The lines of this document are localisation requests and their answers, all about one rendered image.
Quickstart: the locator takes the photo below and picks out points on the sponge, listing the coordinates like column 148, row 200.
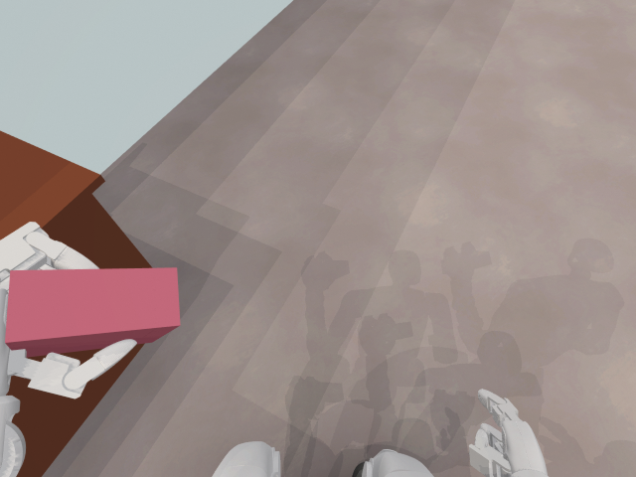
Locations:
column 69, row 310

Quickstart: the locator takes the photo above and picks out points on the robot left thigh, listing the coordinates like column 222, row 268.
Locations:
column 250, row 459

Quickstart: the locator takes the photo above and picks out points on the right robot hand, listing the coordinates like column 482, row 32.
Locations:
column 513, row 450

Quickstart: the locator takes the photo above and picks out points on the table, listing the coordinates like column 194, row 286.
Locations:
column 39, row 186

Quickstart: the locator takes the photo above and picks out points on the left robot hand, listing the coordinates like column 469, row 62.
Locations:
column 30, row 248

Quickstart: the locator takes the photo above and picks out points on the right robot shin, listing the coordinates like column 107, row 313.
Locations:
column 384, row 450

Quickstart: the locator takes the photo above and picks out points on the robot left forearm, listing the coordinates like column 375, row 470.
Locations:
column 12, row 441

